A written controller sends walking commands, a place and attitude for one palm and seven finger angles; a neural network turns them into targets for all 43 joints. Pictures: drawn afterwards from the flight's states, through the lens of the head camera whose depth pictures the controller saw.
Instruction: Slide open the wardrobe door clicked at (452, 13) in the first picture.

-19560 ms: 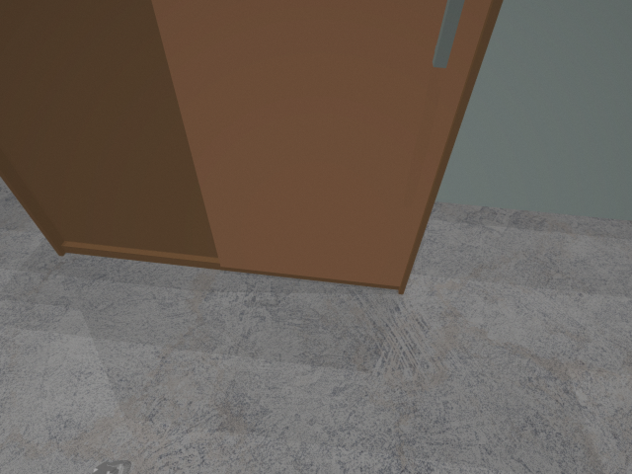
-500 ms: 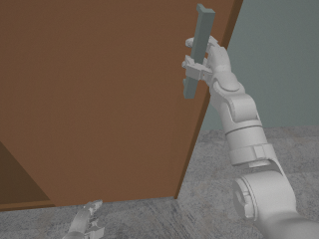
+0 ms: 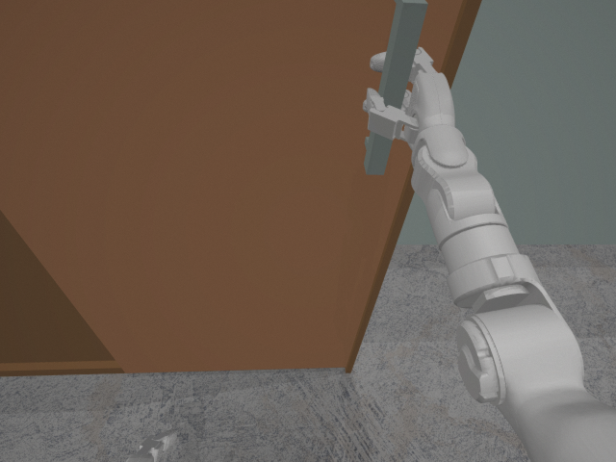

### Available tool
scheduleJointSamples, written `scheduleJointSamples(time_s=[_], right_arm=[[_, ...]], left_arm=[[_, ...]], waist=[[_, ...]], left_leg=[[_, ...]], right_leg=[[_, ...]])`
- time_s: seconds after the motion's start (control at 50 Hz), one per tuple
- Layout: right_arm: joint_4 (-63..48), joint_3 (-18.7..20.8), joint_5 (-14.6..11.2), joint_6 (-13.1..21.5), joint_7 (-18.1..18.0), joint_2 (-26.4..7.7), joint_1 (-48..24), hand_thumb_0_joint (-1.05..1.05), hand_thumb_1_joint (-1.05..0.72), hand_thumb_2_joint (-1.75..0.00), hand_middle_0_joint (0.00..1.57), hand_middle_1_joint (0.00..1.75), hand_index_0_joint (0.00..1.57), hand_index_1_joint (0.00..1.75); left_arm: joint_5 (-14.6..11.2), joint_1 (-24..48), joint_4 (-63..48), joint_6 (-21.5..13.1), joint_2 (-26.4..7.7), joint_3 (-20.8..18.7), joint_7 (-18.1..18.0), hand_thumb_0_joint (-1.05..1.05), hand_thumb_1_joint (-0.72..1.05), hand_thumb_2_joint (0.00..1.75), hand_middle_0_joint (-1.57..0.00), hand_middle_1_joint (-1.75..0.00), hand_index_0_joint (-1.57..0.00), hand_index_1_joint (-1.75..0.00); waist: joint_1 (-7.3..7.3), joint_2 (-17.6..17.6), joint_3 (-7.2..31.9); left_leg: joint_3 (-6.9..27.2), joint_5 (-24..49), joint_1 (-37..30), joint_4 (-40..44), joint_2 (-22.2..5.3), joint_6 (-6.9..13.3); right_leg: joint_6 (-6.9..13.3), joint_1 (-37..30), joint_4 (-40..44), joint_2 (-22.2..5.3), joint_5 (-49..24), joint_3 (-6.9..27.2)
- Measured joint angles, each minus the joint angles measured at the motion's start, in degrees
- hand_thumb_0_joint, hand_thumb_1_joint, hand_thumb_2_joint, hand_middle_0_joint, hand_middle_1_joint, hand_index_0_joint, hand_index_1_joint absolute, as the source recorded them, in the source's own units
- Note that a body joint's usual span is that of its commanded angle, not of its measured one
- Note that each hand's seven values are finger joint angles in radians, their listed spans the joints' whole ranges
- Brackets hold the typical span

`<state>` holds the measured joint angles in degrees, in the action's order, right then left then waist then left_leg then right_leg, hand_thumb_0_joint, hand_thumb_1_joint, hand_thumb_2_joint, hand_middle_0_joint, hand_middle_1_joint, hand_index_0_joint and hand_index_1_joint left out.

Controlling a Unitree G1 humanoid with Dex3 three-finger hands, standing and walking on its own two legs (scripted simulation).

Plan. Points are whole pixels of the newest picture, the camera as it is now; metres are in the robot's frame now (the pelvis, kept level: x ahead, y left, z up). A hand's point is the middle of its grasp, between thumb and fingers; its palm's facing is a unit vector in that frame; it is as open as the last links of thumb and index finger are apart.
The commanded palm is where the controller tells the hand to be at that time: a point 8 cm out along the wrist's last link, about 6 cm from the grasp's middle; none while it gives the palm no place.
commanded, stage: step sideways, sliding the door along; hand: right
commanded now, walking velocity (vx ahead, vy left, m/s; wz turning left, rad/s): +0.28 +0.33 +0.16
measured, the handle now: (386, 89) +0.51 -0.06 +0.25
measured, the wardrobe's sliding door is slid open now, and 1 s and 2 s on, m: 0.00 0.16 0.42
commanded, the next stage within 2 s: none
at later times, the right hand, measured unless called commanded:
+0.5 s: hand (359, 114) +0.47 -0.03 +0.24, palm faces +0.25 +0.96 -0.14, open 6.6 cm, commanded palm +0.44 +0.00 +0.24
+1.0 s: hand (244, 112) +0.46 +0.12 +0.24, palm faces +0.17 +0.98 -0.09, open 6.9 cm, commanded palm +0.43 +0.15 +0.23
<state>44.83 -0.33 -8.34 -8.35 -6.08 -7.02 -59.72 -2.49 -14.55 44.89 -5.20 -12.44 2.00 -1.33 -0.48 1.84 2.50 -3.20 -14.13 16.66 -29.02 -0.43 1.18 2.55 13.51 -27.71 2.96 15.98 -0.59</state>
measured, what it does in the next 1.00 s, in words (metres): steps to the left: left foot, then right foot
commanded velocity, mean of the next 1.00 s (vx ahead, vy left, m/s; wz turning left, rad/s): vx -0.06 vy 0.14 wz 0.14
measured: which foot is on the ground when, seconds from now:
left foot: down 0.00-0.02, up 0.04-0.40, down 0.42-0.58, up 0.60-0.80, down 0.82-1.00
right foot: down 0.00-0.42, up 0.44-0.56, down 0.58-0.88, up 0.90-1.00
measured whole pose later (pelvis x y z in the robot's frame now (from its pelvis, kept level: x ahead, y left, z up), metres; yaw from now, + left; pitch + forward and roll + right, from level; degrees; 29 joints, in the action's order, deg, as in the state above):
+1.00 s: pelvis +0.09 +0.24 +0.00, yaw -5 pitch +1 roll -1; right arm -15.3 -0.5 -1.8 -1.4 -8.3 -4.5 -29.3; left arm -2.7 -1.2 34.6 -9.4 -13.3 -0.8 -0.1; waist -6.2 5.2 -12.9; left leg -5.7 -14.6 18.1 -39.5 -3.6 1.0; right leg -1.6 19.4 -43.7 -3.9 21.1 -3.6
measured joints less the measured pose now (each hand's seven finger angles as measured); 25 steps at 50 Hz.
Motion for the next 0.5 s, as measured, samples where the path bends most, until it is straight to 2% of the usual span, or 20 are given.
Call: scheduleJointSamples(time_s=[0.04, 0.08, 0.14, 0.24, 0.3, 0.38, 0.42, 0.46, 0.5], right_arm=[[-1.9, 0.4, 0.4, 4.6, 0.1, -1.9, 2.3, -0.03, -0.67, -0.8, 0.35, 1.37, 0.23, 1.4], [-4.8, 1.1, 0.3, 7.6, 0.0, -3.3, 4.7, -0.04, -0.67, -0.81, 0.38, 1.38, 0.22, 1.4], [-9.3, 2.0, 0.4, 10.3, 0.0, -3.6, 6.9, -0.04, -0.67, -0.83, 0.41, 1.39, 0.22, 1.4], [-16.3, 2.8, 0.7, 12.9, -0.3, -3.5, 8.6, -0.04, -0.69, -0.85, 0.44, 1.4, 0.23, 1.4], [-20.4, 3.1, 1.5, 13.1, -0.1, -4.6, 9.2, -0.05, -0.69, -0.84, 0.45, 1.4, 0.22, 1.39], [-24.4, 4.5, 1.9, 12.3, 0.5, -7.3, 10.1, -0.07, -0.67, -0.84, 0.46, 1.4, 0.22, 1.35], [-25.7, 5.6, 2.3, 11.0, 0.5, -9.2, 10.3, -0.08, -0.67, -0.83, 0.46, 1.4, 0.22, 1.33], [-27.2, 7.6, 3.5, 10.0, -0.2, -10.1, 10.8, -0.09, -0.66, -0.83, 0.46, 1.4, 0.22, 1.29], [-29.8, 9.2, 3.9, 8.8, -1.1, -10.0, 11.9, -0.1, -0.65, -0.83, 0.46, 1.4, 0.23, 1.27]], left_arm=[[0.3, 0.7, -1.4, -0.5, 0.7, -0.4, -1.1, 0.01, 0.9, 0.9, -0.2, -0.3, -0.2, -0.3], [0.6, 1.1, -2.4, -1.0, 1.6, -1.2, -1.9, 0.01, 0.9, 0.9, -0.2, -0.3, -0.2, -0.3], [0.9, 1.5, -2.5, -0.7, 2.4, -1.9, -1.8, 0.01, 0.9, 0.9, -0.2, -0.3, -0.2, -0.3], [0.5, 2.2, -2.9, 0.3, 2.5, -2.4, -0.9, 0.01, 0.9, 0.9, -0.2, -0.3, -0.2, -0.3], [0.3, 2.6, -4.0, 0.1, 2.5, -2.8, -0.4, 0.01, 0.9, 0.9, -0.2, -0.3, -0.2, -0.3], [-0.4, 3.7, -5.9, -0.2, 1.9, -3.0, 0.0, 0.01, 0.9, 0.9, -0.2, -0.3, -0.2, -0.3], [-1.0, 4.4, -6.9, -0.3, 1.6, -2.9, 0.1, 0.01, 0.9, 0.9, -0.2, -0.3, -0.2, -0.3], [-1.5, 7.1, -6.8, 0.0, 0.1, -3.1, -0.1, 0.01, 0.9, 0.9, -0.2, -0.3, -0.2, -0.3], [-1.8, 10.4, -6.2, 0.0, -2.0, -4.2, -1.2, 0.01, 0.9, 0.9, -0.2, -0.3, -0.2, -0.3]], waist=[[0.28, -0.2, -1.0], [0.49, -0.1, -2.5], [-0.62, 0.6, -5.2], [-4.43, 1.8, -10.0], [-6.49, 2.1, -12.6], [-8.08, 2.8, -14.7], [-8.1, 2.4, -14.9], [-6.36, 3.4, -15.3], [-4.65, 4.3, -16.1]], left_leg=[[1.3, -2.0, 2.3, -5.5, 0.4, -0.3], [2.3, -7.3, 5.1, -15.9, 1.2, -0.3], [2.3, -10.0, 7.4, -24.1, 1.3, -0.4], [1.1, -8.6, 9.2, -23.5, -1.3, -1.0], [0.6, -6.6, 9.7, -21.2, -2.9, -1.4], [-1.0, -2.0, 6.8, -13.1, -3.4, -1.8], [-2.0, 4.6, 3.3, -6.9, -3.3, -1.8], [-4.3, 0.1, 2.7, -8.1, -3.3, -2.6], [-5.6, -2.1, 3.5, -9.9, -4.3, -2.1]], right_leg=[[0.1, 0.4, -1.5, -0.4, 1.1, -1.5], [0.0, 0.0, -2.3, -1.3, 2.0, -2.3], [-1.1, -1.4, -2.1, -3.6, 2.3, -2.2], [-3.9, -3.3, -2.0, -8.6, 3.0, -1.9], [-5.9, -4.6, -1.9, -11.3, 3.5, -1.3], [-9.0, -5.6, -4.0, -14.6, 5.4, 0.4], [-9.6, -4.4, -8.4, -15.6, 7.6, 1.3], [-7.5, 0.3, -17.2, -15.8, 10.5, 3.1], [-5.8, 4.9, -24.4, -11.8, 15.7, 4.0]])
